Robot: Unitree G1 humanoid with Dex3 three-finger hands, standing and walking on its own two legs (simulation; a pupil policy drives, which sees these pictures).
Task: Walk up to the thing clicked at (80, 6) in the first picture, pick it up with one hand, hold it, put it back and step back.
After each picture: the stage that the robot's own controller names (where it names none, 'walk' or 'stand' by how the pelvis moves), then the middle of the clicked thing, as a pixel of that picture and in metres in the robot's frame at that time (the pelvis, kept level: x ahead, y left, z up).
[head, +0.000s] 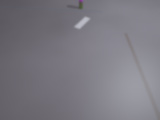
stand; (80, 0) +2.39 +0.04 -0.65
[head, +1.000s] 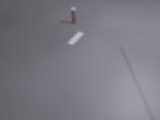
walk; (73, 16) +2.22 +0.29 -0.65
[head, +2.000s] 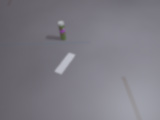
walk; (62, 31) +1.58 +0.38 -0.65
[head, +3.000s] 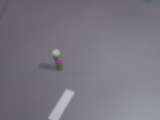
walk; (58, 60) +1.09 +0.34 -0.65
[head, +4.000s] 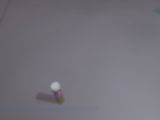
walk; (58, 93) +0.72 +0.30 -0.65
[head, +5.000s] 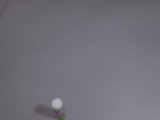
stand; (59, 110) +0.51 +0.24 -0.63
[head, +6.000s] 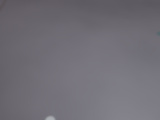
stand; out of the picture +0.45 +0.23 -0.65
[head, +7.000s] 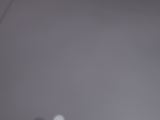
stand; out of the picture +0.42 +0.17 -0.64
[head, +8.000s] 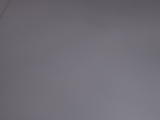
stand; out of the picture +0.39 +0.21 -0.66
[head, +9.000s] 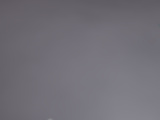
stand; out of the picture +0.39 +0.23 -0.65
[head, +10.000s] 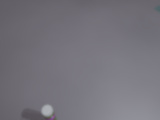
stand; (49, 115) +0.41 +0.23 -0.64
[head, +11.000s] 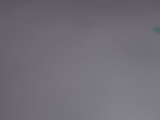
stand; out of the picture +0.36 +0.23 -0.65
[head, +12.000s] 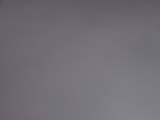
stand; out of the picture +0.39 +0.22 -0.66
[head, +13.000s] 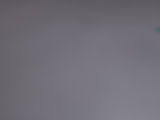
stand; out of the picture +0.40 +0.23 -0.66
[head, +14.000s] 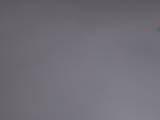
stand; out of the picture +0.39 +0.23 -0.66
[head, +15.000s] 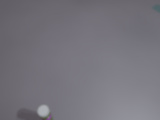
go down; (46, 115) +0.41 +0.24 -0.63
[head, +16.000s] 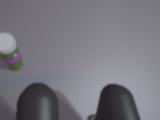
go down; (10, 54) +0.46 +0.29 -0.24
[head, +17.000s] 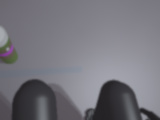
close in; (3, 47) +0.45 +0.30 -0.24
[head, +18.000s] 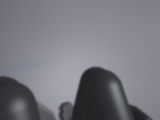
close in; out of the picture +0.43 +0.34 -0.16
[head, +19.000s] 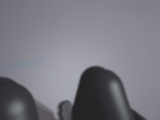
lift; out of the picture +0.42 +0.34 -0.16
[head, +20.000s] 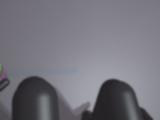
lift; out of the picture +0.32 +0.29 -0.11
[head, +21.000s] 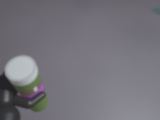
lift; (31, 89) +0.32 +0.18 +0.04
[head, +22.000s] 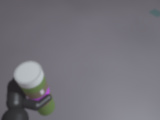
hold; (38, 92) +0.32 +0.16 +0.01
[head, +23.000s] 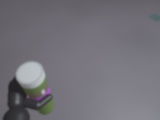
crouch; (39, 92) +0.32 +0.16 +0.02
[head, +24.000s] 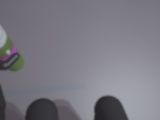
crouch; (4, 51) +0.44 +0.24 -0.06
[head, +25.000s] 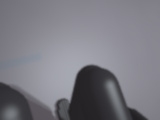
lower; out of the picture +0.43 +0.33 -0.17
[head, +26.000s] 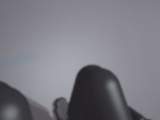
lower; out of the picture +0.43 +0.36 -0.16
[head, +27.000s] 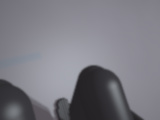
lower; out of the picture +0.42 +0.36 -0.16
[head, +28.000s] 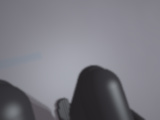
lower; out of the picture +0.42 +0.36 -0.16
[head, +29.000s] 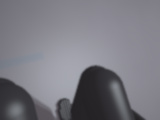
loosen; out of the picture +0.42 +0.34 -0.16
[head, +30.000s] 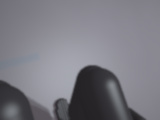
withdraw; out of the picture +0.42 +0.33 -0.16
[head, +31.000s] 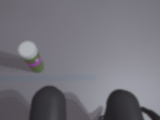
walk; (33, 59) +0.47 +0.26 -0.30
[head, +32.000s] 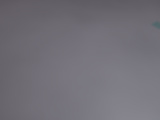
stand; out of the picture +0.40 +0.21 -0.59
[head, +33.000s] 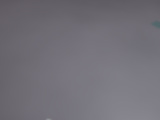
stand; out of the picture +0.41 +0.23 -0.60
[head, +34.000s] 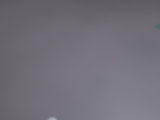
stand; out of the picture +0.41 +0.21 -0.63
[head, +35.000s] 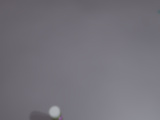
walk; (57, 117) +0.44 +0.21 -0.64
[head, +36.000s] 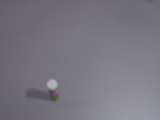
walk; (53, 91) +0.58 +0.20 -0.63
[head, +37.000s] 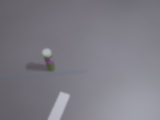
walk; (49, 60) +0.86 +0.33 -0.62
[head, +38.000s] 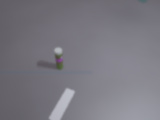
stand; (59, 59) +1.03 +0.24 -0.64
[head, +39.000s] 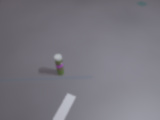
stand; (59, 65) +1.03 +0.26 -0.66
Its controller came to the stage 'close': yes
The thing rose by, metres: 0.67
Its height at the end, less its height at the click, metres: +0.00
